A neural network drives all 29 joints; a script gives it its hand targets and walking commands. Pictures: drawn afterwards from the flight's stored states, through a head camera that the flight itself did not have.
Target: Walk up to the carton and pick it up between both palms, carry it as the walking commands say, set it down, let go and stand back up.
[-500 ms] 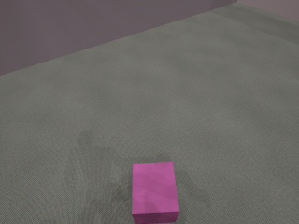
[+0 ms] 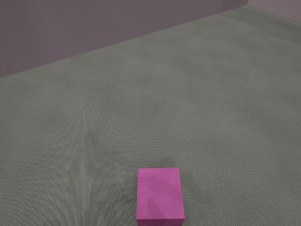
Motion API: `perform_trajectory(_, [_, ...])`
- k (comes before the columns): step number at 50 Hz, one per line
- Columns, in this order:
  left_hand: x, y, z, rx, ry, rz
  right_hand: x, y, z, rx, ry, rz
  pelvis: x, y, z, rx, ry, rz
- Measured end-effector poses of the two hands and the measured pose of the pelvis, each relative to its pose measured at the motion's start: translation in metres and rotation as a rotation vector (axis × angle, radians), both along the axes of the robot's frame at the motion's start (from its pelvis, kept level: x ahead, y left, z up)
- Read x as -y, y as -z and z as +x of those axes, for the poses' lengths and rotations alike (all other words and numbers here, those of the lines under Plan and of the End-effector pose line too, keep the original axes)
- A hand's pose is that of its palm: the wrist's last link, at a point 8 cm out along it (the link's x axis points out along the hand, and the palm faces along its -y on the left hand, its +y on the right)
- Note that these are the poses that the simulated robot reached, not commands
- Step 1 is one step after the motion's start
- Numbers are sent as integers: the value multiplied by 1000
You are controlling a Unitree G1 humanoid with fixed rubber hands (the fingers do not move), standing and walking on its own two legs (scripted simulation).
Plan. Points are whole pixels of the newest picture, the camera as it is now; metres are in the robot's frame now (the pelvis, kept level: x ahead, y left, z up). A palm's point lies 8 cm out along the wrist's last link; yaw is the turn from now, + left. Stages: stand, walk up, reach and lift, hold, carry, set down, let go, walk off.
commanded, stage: walk up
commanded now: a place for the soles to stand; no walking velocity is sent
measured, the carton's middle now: (159, 198) +0.43 -0.02 -0.66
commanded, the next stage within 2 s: stand in 0.22 s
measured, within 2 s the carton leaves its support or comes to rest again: neither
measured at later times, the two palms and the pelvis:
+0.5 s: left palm out of the picture +0.09 +0.29 -0.11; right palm out of the picture +0.09 -0.30 -0.12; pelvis -0.01 -0.01 -0.01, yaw -1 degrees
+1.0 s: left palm (77, 213) +0.23 +0.26 -0.15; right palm (242, 213) +0.22 -0.26 -0.16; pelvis -0.04 +0.00 -0.06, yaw -1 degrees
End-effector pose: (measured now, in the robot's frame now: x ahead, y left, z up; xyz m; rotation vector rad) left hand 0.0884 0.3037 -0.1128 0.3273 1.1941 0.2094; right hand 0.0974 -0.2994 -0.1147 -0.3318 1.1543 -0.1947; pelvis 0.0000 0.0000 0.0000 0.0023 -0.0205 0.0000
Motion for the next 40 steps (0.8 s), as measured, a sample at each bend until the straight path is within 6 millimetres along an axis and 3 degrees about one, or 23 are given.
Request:
perform_trajectory(22, [9,2,-14,-14,-7,-8,6,5,-18,-55,8,6,6,0,-3,3,-10,-2])
perform_trajectory(24, [14,2,-5,9,-4,-25,5,4,-11,-26,29,11,6,3,-8,-23,4,-3])
perform_trajectory(31, [39,5,56,98,79,-67,-10,2,33,40,-28,28,4,17,-26,-58,23,4])
perform_trajectory(40, [29,13,83,130,55,-28,-17,20,62,90,9,69,1,35,-22,-150,29,4])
